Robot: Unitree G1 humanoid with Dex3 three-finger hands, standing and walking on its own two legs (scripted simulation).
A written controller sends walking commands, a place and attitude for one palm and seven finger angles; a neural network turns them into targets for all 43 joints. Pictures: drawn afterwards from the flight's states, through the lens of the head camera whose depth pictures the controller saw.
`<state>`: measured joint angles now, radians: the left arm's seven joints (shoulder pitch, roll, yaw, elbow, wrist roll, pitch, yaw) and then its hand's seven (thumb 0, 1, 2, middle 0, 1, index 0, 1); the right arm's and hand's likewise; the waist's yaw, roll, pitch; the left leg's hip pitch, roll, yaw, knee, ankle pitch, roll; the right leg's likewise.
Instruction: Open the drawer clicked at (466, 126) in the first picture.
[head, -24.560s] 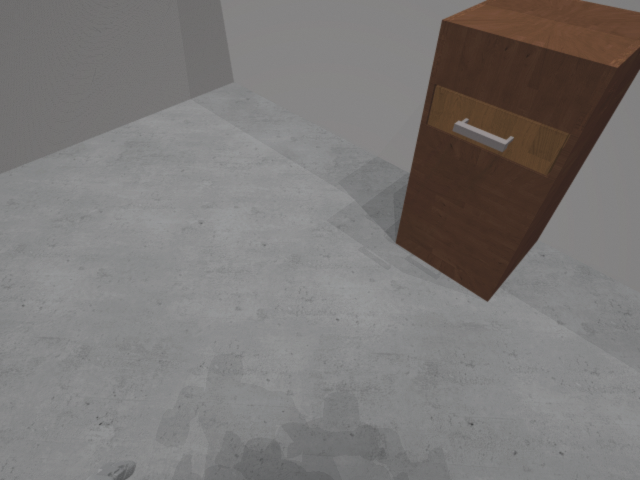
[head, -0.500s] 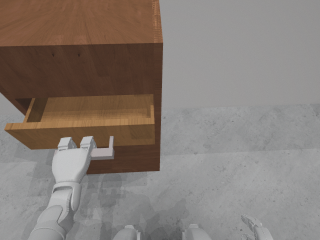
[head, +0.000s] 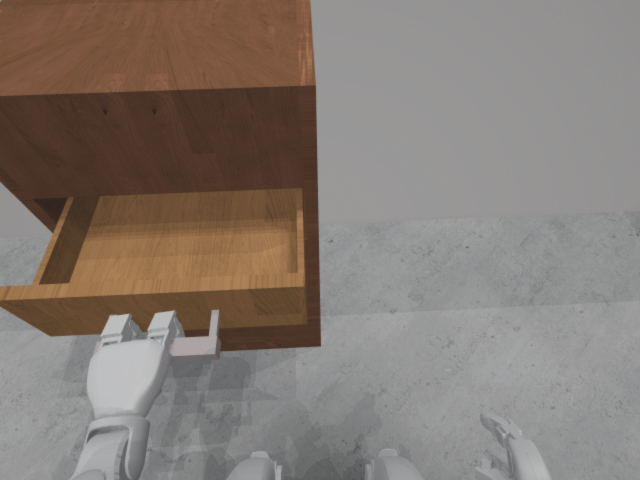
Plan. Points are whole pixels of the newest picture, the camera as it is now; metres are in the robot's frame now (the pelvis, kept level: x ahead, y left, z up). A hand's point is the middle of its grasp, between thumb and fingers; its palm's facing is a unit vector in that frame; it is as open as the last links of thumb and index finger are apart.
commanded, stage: pull the drawer open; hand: left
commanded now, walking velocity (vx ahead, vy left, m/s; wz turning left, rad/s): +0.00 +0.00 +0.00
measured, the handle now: (161, 335) +0.31 +0.23 -0.04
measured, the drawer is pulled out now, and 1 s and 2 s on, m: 0.16 0.28 0.30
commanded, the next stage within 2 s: open the thumb to release the handle in 1.60 s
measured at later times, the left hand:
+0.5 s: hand (142, 424) +0.20 +0.23 -0.06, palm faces -0.08 -0.08 -0.99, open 5.8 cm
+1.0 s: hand out of the picture +0.13 +0.23 -0.05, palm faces -0.13 -0.10 -0.99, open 5.9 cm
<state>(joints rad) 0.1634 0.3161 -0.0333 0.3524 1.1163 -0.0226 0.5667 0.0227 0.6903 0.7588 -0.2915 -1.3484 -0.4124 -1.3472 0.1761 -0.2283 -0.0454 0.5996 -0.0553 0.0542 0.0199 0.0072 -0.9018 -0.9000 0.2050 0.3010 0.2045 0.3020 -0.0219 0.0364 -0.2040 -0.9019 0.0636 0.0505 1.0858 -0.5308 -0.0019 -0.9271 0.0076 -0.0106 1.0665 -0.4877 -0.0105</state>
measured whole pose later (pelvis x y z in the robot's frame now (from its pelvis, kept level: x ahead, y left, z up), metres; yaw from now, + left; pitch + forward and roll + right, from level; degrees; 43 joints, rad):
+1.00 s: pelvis -0.01 -0.01 -0.02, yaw +1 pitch +21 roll +1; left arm 0.62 0.32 0.00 0.01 1.12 -0.17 0.57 0.03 0.67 0.71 -0.31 -1.35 -0.41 -1.35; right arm 0.11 -0.20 -0.02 0.52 -0.09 0.05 0.04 0.01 -0.90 -0.90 0.20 0.30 0.20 0.30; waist 0.05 0.03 -0.23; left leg -0.98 0.06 0.04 1.21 -0.58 -0.01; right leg -1.02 0.00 -0.01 1.21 -0.55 -0.03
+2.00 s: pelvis -0.02 -0.01 -0.04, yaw +2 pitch +22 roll +0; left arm 0.63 0.34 0.02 -0.05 1.08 -0.18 0.58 0.01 0.35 0.66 -0.36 -1.30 -0.37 -1.29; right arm 0.10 -0.20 -0.04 0.53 -0.09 0.06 0.01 0.01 -0.90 -0.90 0.20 0.30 0.20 0.30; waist 0.08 0.04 -0.22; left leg -1.08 0.05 0.02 1.27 -0.58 -0.02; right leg -1.10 -0.01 -0.03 1.28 -0.56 -0.03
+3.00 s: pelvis -0.02 -0.01 -0.01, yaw +2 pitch +17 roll +0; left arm 0.59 0.36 -0.04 -0.01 1.06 -0.09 0.55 0.00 -0.49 0.30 -0.32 -1.20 -0.41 -1.22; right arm 0.17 -0.23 -0.02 0.51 -0.08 0.03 -0.01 0.01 -0.90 -0.90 0.21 0.30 0.20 0.30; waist 0.04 0.05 -0.20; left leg -0.93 0.05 0.01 1.16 -0.52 -0.01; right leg -0.94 0.00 -0.04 1.14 -0.50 -0.02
